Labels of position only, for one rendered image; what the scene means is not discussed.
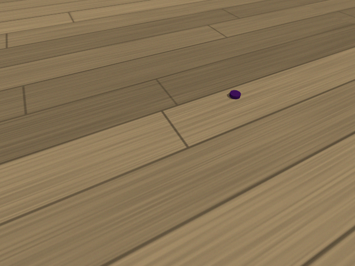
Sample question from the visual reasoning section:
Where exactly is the tin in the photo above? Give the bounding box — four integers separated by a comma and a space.
230, 90, 241, 99

